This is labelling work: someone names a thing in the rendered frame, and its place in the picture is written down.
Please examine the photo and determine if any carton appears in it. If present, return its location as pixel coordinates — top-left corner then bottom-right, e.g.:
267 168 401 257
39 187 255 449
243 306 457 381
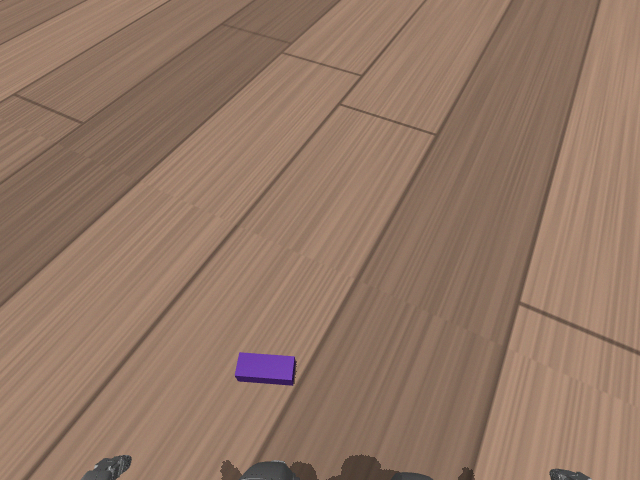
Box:
235 352 296 386

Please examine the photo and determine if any left robot hand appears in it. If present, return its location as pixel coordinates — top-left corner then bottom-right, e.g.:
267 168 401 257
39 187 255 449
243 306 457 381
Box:
81 455 132 480

